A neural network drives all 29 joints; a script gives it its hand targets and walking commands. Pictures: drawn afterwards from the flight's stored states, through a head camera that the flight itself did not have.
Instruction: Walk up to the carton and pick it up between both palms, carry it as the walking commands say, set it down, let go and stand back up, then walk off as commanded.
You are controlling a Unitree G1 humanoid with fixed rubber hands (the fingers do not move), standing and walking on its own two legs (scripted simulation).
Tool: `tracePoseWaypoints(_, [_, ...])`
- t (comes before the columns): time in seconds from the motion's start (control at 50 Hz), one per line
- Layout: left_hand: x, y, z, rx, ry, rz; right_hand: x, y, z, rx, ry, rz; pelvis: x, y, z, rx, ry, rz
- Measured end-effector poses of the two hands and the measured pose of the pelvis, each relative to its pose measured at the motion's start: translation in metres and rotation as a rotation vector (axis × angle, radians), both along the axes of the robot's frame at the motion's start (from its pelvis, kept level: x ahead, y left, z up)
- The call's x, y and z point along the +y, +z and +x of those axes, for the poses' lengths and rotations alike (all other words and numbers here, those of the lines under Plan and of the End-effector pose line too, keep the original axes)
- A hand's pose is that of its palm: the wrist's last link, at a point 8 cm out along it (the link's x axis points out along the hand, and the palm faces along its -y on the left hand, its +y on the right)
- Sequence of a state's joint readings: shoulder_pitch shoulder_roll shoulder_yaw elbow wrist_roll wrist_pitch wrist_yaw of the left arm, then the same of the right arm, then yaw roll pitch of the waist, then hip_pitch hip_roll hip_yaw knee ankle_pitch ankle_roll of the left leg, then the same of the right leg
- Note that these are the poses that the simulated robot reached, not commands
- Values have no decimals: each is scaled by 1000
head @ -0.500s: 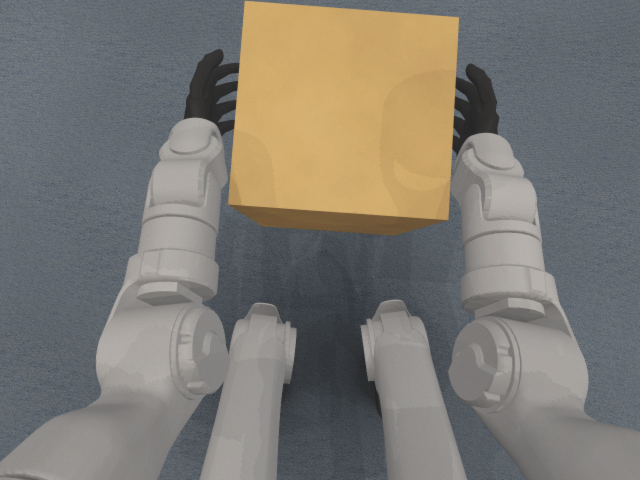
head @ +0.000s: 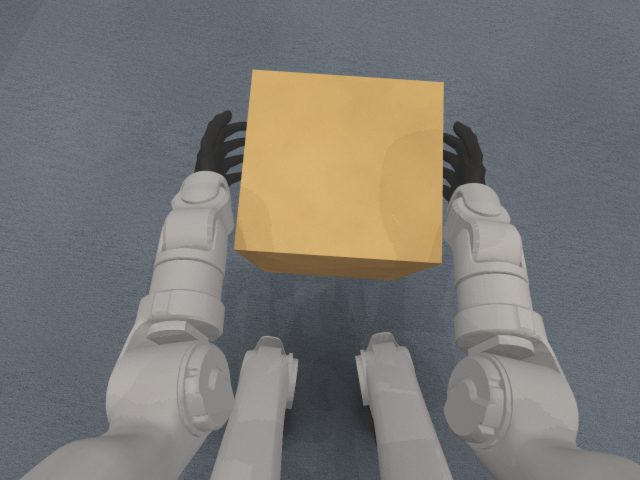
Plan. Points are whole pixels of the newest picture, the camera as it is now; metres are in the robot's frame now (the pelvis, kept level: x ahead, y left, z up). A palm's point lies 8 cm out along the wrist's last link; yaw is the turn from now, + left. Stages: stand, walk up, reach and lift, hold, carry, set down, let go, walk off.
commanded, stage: reach and lift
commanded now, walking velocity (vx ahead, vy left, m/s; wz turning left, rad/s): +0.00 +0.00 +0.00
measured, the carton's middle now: (336, 195) +0.47 -0.02 -0.12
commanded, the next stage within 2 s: none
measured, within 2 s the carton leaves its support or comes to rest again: neither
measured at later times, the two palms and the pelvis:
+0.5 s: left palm (196, 169) +0.45 +0.13 +0.02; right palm (497, 182) +0.43 -0.17 +0.02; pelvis +0.02 +0.00 +0.07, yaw +0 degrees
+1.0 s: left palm (167, 157) +0.43 +0.13 +0.09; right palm (538, 176) +0.41 -0.17 +0.09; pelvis +0.04 +0.00 +0.13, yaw +0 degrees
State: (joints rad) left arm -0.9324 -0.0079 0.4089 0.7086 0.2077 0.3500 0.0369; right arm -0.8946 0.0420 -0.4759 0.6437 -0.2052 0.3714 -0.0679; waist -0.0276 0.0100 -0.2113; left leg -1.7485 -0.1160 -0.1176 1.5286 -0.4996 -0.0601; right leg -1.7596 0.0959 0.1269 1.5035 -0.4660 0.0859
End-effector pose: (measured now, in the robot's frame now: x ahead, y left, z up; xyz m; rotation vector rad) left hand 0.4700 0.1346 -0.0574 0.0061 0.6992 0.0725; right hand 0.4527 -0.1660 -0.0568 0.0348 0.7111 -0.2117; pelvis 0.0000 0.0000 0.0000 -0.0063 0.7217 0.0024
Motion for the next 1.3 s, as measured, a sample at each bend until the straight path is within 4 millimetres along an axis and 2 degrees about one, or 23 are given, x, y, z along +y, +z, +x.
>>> tracePoseWaypoints(0.74, [-2, 109, -32, 1, 3, -4, -2, 109, -32, -1, -4, 4, -2, 99, 34, -158, -1, 2])
tracePoseWaypoints(1.3, [-1, 187, -57, 6, -9, 2, -2, 189, -58, 4, 0, -3, 1, 166, 53, -343, 0, 4])
